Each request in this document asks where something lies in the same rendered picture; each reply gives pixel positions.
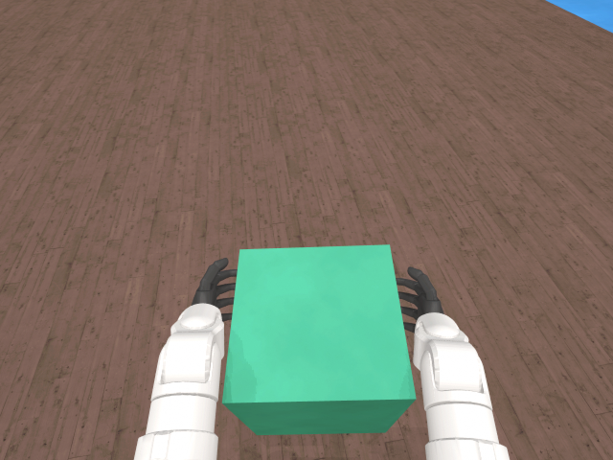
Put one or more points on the left robot hand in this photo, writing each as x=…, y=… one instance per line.
x=209, y=290

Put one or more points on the carton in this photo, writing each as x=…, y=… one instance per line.
x=317, y=343

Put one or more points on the robot left forearm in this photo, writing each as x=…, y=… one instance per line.
x=181, y=420

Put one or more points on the robot right forearm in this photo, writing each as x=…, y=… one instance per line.
x=455, y=393

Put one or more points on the right robot hand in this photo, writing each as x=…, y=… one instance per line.
x=426, y=299

